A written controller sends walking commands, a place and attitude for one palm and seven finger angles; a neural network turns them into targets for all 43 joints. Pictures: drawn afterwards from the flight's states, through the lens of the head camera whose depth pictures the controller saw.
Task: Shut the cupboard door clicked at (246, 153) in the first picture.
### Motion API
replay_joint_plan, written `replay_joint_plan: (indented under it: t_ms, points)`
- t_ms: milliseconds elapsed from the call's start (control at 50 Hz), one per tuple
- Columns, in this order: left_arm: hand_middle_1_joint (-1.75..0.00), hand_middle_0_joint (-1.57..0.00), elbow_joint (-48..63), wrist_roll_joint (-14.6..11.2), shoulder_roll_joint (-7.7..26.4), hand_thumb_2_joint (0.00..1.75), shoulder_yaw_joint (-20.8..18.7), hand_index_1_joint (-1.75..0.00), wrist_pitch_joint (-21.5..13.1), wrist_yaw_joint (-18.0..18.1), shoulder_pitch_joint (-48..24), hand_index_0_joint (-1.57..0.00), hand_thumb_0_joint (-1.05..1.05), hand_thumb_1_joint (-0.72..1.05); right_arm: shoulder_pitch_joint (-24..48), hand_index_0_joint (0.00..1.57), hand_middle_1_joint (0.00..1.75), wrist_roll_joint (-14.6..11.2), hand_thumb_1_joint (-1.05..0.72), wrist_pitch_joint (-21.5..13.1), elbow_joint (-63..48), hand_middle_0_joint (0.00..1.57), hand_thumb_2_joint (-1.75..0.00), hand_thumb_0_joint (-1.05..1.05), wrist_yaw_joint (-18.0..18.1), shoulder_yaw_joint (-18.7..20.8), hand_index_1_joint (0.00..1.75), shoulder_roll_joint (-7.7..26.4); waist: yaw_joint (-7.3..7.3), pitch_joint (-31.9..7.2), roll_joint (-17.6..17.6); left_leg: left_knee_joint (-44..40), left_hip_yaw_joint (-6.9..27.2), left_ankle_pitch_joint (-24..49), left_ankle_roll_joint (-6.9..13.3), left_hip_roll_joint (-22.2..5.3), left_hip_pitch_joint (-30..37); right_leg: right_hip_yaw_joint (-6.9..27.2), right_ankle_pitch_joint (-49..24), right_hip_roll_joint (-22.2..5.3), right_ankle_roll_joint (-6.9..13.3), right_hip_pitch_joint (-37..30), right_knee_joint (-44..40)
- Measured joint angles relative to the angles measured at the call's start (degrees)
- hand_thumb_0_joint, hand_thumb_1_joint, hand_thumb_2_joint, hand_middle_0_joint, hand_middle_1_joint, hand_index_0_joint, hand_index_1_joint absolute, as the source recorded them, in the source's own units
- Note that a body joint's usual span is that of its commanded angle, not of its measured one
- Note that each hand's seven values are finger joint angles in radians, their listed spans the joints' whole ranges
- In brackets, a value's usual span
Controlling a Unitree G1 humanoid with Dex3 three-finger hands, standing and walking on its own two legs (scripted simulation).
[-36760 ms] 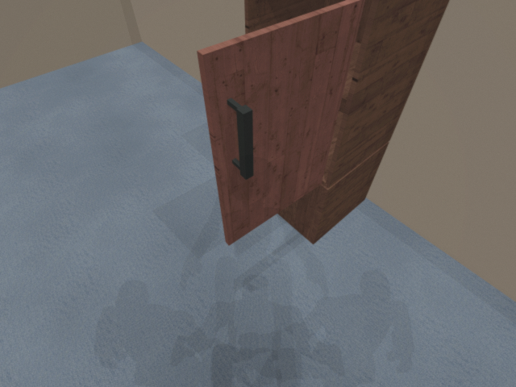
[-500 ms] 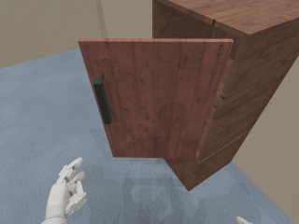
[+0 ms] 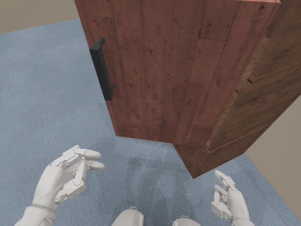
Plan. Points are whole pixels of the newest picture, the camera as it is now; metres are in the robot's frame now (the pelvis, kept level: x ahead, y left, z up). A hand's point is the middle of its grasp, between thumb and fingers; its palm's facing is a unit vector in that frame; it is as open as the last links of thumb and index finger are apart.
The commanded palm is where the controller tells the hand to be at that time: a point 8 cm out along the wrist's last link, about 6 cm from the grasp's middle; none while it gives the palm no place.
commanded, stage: raise the hand and make a fist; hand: left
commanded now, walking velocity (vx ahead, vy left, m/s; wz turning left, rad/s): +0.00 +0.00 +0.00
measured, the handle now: (105, 71) +0.47 +0.18 +0.14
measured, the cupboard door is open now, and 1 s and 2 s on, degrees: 57 57 57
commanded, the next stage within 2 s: bring the fist close to the handle in 1.20 s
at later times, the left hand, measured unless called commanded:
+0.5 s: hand (66, 161) +0.23 +0.20 +0.11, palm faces -0.04 -1.00 -0.04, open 3.1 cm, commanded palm +0.20 +0.26 +0.12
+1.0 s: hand (57, 143) +0.25 +0.22 +0.14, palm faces -0.03 -1.00 -0.05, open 3.1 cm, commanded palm +0.22 +0.27 +0.15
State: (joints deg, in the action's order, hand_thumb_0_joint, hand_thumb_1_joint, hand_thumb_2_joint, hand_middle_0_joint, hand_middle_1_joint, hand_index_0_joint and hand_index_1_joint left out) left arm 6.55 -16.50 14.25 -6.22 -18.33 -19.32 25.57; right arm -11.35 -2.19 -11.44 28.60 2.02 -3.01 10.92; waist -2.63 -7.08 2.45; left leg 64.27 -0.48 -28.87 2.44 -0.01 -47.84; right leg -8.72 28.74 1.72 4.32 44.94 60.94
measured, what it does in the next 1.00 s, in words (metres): rises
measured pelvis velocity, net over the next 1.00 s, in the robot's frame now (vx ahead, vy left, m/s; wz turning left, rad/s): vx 0.02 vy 0.03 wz -0.01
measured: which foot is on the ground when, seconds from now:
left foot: down 0.00-1.00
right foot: down 0.00-1.00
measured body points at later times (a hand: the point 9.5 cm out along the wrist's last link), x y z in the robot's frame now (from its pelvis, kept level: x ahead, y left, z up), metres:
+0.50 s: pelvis +0.02 +0.02 +0.03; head +0.04 +0.03 +0.48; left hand +0.22 +0.26 +0.12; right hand +0.20 -0.21 -0.03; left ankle +0.03 +0.09 -0.66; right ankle +0.02 -0.07 -0.66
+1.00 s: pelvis +0.02 +0.03 +0.05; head +0.03 +0.03 +0.50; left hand +0.24 +0.27 +0.15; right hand +0.19 -0.20 -0.01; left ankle +0.03 +0.09 -0.66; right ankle +0.02 -0.07 -0.66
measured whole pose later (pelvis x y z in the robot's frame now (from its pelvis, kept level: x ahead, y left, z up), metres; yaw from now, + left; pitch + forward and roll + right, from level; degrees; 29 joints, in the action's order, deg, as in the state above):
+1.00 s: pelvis +0.02 +0.03 +0.05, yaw -1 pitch +4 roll -2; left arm 7.0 -16.4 15.8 -9.9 -7.6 -14.4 18.5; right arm -15.7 -3.0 -14.9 31.9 2.7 -3.0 14.9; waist -0.8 -4.2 2.4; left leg 43.3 -2.9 -21.6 4.7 2.2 -25.8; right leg -5.3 21.0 0.8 1.5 23.8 40.7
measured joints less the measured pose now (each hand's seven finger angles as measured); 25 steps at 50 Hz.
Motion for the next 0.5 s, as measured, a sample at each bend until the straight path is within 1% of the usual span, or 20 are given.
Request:
replay_joint_plan:
  t_ms: [20, 60, 100, 160, 220, 300, 420, 500]
  points:
    - [-0.85, -0.7, -0.1, -0.3, 0.1, 0.9, -0.6, -0.85, 1.3, 0.1, 0.1, -0.7, 0.01, 0.9, -0.8, 0.21, 0.3, 0.0, -0.9, 0.4, 0.2, 0.21, -0.9, 0.01, 0.1, 0.0, 0.3, -0.2, 0.39, 0.0, 0.0, -0.9, -0.3, 0.2, 0.0, 0.0, 0.8, 0.4, -0.2, 0.0, -0.1, -0.6, -0.7]
    - [-0.89, -0.74, 0.0, -1.0, 0.1, 0.9, -1.9, -0.89, 2.3, 0.9, 0.9, -0.74, 0.02, 0.9, -2.4, 0.21, 0.3, 0.0, -0.9, 0.9, 0.5, 0.21, -0.9, 0.01, 0.4, 0.3, 0.3, -0.3, 1.06, 0.0, -0.2, -2.8, -0.9, 0.6, 0.0, 0.1, 2.6, 1.0, -0.6, 0.1, -0.3, -2.0, -2.1]
    - [-0.93, -0.77, 0.3, -1.5, 0.0, 0.9, -3.2, -0.93, 1.8, 1.7, 1.8, -0.77, 0.02, 0.9, -4.0, 0.21, 0.3, 0.0, -0.9, 1.0, 0.9, 0.21, -0.9, 0.01, 0.6, 0.8, 0.3, 0.3, 1.51, 0.0, -0.3, -4.3, -1.3, 1.0, 0.1, 0.2, 3.9, 1.5, -1.0, 0.0, -0.4, -3.1, -3.4]
    - [-0.99, -0.83, 0.7, -2.0, -0.2, 0.9, -3.9, -0.99, -0.2, 2.3, 2.9, -0.83, 0.02, 0.9, -5.5, 0.21, 0.3, -0.1, -0.9, 0.5, 1.4, 0.21, -0.9, 0.01, 0.7, 1.8, 0.3, 1.9, 1.95, 0.2, -0.3, -5.7, -1.5, 1.4, 0.4, 0.4, 5.1, 1.8, -1.4, -0.1, -0.7, -4.2, -4.7]
    - [-1.05, -0.88, 1.2, -1.9, -0.3, 0.9, -3.1, -1.05, -1.4, 2.1, 3.2, -0.88, 0.02, 0.9, -6.1, 0.21, 0.3, -0.2, -0.9, -0.1, 1.7, 0.21, -0.9, 0.01, 0.8, 2.8, 0.3, 3.7, 2.11, 0.4, -0.3, -6.4, -1.7, 1.6, 0.8, 0.6, 5.8, 2.0, -1.7, -0.2, -1.0, -4.9, -5.5]
    - [-1.13, -0.96, 1.2, -1.3, 0.1, 0.9, -1.7, -1.13, -1.1, 2.5, 2.6, -0.96, 0.01, 0.9, -5.7, 0.21, 0.3, -0.5, -0.9, -0.7, 1.5, 0.21, -0.9, 0.01, 1.2, 3.5, 0.3, 4.9, 2.21, 0.9, -0.6, -7.4, -2.1, 2.0, 1.2, 0.7, 6.9, 2.4, -2.2, -0.3, -1.3, -6.0, -6.4]
    - [-1.25, -1.07, 2.5, -0.5, 0.6, 0.9, -1.3, -1.25, 0.5, 5.1, 1.1, -1.07, 0.02, 0.9, -4.3, 0.2, 0.3, -0.8, -0.91, -1.3, 0.5, 0.2, -0.9, 0.01, 1.0, 3.0, 0.3, 4.3, 2.2, 1.1, -0.7, -9.5, -2.2, 2.6, 1.6, 1.0, 9.7, 2.7, -3.1, -0.4, -1.7, -8.9, -8.8]
    - [-1.33, -1.14, 2.7, -0.3, 0.6, 0.9, -1.5, -1.33, 2.1, 5.4, -0.2, -1.14, 0.02, 0.9, -3.5, 0.2, 0.3, -0.8, -0.9, -1.4, 0.0, 0.2, -0.9, 0.01, 0.6, 1.7, 0.3, 3.4, 1.88, 0.9, -0.5, -11.3, -2.1, 3.3, 1.9, 1.2, 11.9, 2.7, -3.9, -0.5, -2.0, -11.2, -10.9]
